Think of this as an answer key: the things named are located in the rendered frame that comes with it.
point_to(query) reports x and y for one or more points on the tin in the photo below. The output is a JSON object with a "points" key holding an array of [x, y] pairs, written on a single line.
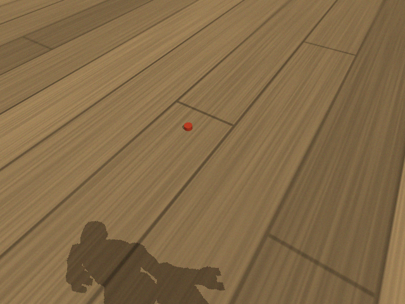
{"points": [[188, 126]]}

